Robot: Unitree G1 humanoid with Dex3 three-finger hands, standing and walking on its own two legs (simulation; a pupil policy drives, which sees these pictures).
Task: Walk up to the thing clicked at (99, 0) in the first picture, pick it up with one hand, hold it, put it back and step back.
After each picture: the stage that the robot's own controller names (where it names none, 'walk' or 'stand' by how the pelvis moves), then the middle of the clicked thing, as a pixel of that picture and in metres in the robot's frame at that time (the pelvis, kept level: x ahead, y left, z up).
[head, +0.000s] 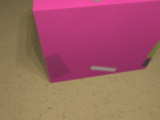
stand; out of the picture +0.99 -0.07 +0.13
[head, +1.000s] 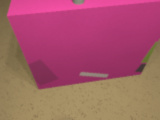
walk; out of the picture +0.90 +0.08 +0.16
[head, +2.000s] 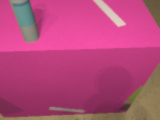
walk; (23, 13) +0.56 +0.29 +0.14
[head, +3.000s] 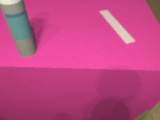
walk; (19, 25) +0.48 +0.23 +0.17
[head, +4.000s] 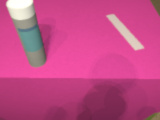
stand; (30, 36) +0.44 +0.20 +0.13
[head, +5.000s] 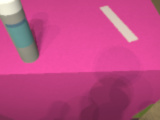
stand; (20, 32) +0.45 +0.23 +0.14
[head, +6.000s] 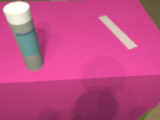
stand; (27, 41) +0.44 +0.21 +0.13
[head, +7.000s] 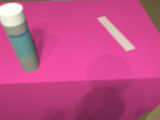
stand; (22, 42) +0.44 +0.22 +0.12
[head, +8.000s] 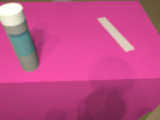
stand; (22, 42) +0.44 +0.23 +0.12
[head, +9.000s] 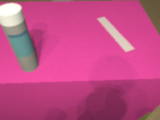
rise first; (21, 42) +0.44 +0.23 +0.12
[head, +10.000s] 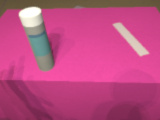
rise first; (39, 43) +0.45 +0.21 +0.13
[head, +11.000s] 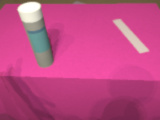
go down; (38, 38) +0.46 +0.21 +0.13
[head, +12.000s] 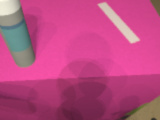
go down; (15, 33) +0.43 +0.19 +0.14
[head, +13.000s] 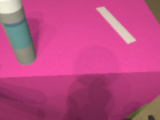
close in; (17, 32) +0.45 +0.20 +0.15
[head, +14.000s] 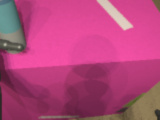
close; (4, 14) +0.47 +0.21 +0.18
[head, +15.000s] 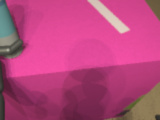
lift; out of the picture +0.47 +0.22 +0.18
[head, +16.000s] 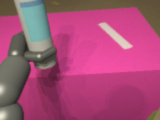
lift; (35, 23) +0.36 +0.13 +0.29
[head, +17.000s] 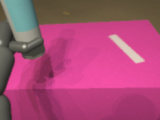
hold; (20, 11) +0.33 +0.17 +0.35
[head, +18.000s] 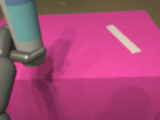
hold; (23, 20) +0.32 +0.15 +0.32
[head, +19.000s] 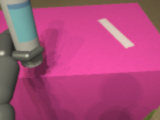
crouch; (21, 23) +0.38 +0.17 +0.27
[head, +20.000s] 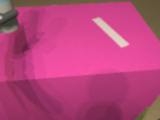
crouch; out of the picture +0.46 +0.23 +0.33
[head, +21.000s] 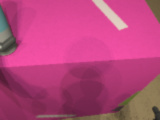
lower; out of the picture +0.48 +0.24 +0.17
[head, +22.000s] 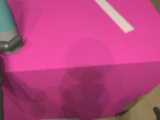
lower; out of the picture +0.47 +0.23 +0.18
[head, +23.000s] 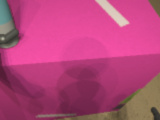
lower; out of the picture +0.50 +0.23 +0.18
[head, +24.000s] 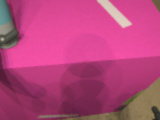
lower; out of the picture +0.50 +0.23 +0.18
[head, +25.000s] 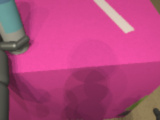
draw back; (6, 15) +0.48 +0.21 +0.18
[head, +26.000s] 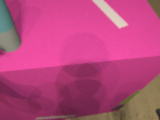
withdraw; out of the picture +0.47 +0.21 +0.18
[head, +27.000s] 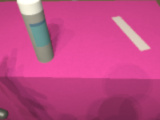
sink last; (38, 32) +0.47 +0.20 +0.15
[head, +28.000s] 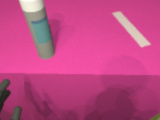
stand; (40, 29) +0.48 +0.20 +0.14
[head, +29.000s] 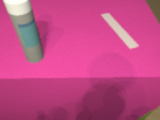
stand; (27, 32) +0.47 +0.21 +0.13
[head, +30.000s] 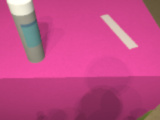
stand; (29, 33) +0.47 +0.21 +0.13
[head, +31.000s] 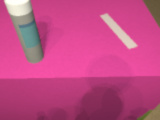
stand; (27, 33) +0.47 +0.21 +0.13
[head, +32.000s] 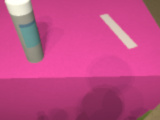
stand; (28, 33) +0.47 +0.21 +0.13
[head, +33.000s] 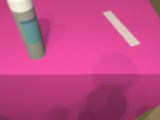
walk; (29, 29) +0.48 +0.21 +0.13
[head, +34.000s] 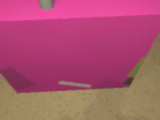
walk; out of the picture +0.76 +0.22 +0.15
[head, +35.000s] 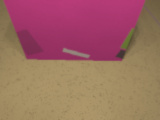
stand; out of the picture +1.16 +0.19 +0.15
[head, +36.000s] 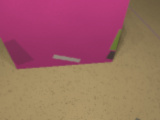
stand; out of the picture +1.12 +0.27 +0.14
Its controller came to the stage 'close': yes
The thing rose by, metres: 0.22
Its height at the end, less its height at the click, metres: +0.00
